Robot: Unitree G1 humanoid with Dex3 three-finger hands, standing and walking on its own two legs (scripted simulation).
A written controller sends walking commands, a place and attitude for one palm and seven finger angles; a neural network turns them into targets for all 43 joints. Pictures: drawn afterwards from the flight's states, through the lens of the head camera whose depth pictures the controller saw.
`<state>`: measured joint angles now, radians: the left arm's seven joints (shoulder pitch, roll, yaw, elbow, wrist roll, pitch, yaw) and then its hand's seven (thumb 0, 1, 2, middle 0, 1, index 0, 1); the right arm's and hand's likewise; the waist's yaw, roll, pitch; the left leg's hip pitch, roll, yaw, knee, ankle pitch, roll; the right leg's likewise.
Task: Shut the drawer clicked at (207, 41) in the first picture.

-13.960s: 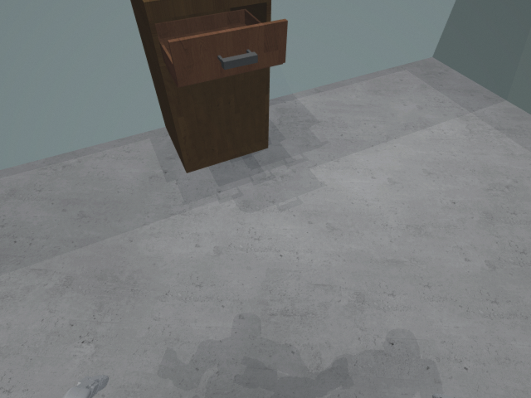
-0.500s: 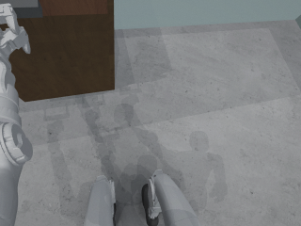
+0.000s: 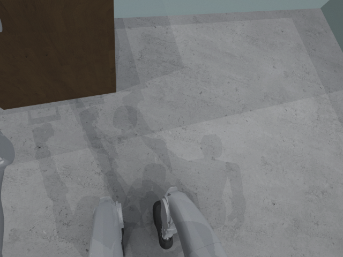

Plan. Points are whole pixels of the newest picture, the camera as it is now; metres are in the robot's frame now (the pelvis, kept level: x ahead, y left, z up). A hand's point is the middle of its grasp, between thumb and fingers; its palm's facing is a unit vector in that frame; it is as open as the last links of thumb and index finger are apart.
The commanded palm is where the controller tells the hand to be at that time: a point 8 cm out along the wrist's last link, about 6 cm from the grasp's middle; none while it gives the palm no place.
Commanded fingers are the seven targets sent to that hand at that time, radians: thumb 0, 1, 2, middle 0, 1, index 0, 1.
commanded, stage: push the drawer shut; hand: left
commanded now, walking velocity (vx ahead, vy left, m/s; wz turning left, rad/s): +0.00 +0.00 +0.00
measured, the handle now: out of the picture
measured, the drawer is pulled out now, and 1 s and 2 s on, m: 0.00 0.00 0.00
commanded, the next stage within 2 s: pull the fist back off the drawer in 0.12 s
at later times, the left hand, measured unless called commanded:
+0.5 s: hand out of the picture +0.59 +0.25 +0.05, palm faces +0.14 -0.99 -0.03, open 3.4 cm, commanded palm +0.61 +0.23 +0.06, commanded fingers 0.00 0.90 0.90 -1.40 -1.60 -1.40 -1.60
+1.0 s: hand out of the picture +0.58 +0.24 +0.06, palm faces +0.17 -0.99 -0.02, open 3.3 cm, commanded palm +0.56 +0.26 +0.06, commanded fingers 0.00 0.90 0.90 -1.40 -1.60 -1.40 -1.60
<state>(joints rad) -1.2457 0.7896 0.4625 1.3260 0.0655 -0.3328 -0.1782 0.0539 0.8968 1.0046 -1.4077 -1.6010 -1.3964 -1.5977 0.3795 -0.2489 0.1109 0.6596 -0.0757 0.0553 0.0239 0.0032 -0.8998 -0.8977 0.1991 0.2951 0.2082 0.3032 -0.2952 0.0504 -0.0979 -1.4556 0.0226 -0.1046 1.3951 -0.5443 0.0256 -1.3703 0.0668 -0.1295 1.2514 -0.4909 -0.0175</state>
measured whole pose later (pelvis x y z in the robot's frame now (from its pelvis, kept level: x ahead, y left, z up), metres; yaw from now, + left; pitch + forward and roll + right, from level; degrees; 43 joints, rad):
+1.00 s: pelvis +0.02 +0.00 +0.02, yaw -1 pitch +32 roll -7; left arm -1.05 0.66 0.52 1.19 0.00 -0.36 -0.17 0.02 0.90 0.91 -1.40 -1.60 -1.40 -1.60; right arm 0.38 -0.26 0.08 0.61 -0.05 0.05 0.04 0.00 -0.90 -0.90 0.20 0.30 0.21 0.30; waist -0.24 0.06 -0.12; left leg -1.34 0.04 -0.05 1.34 -0.56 0.04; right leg -1.28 0.08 -0.07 1.21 -0.50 -0.01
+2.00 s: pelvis +0.05 +0.00 +0.14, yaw +5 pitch -1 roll -1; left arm 0.25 0.32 0.19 -0.15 -0.07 -0.06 0.08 0.01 0.89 0.90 -1.41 -1.60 -1.40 -1.60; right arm 0.17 -0.22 0.06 0.57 0.03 -0.01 -0.08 0.01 -0.90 -0.90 0.20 0.30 0.21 0.30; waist 0.05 0.06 -0.02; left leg -0.20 -0.03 -0.02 0.51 -0.29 0.04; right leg -0.17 0.01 -0.02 0.46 -0.28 0.00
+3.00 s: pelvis +0.00 +0.01 +0.15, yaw +5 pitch +1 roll +0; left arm 0.63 0.40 0.37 -0.53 -0.05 -0.21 0.11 0.01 0.88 0.90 -1.41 -1.60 -1.40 -1.60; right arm 0.16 -0.23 -0.02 0.56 0.02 0.01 -0.08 0.02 -0.90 -0.90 0.20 0.29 0.20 0.30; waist 0.01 0.04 0.02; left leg -0.29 -0.05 -0.01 0.44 -0.18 0.05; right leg -0.28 -0.01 -0.01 0.43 -0.18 0.01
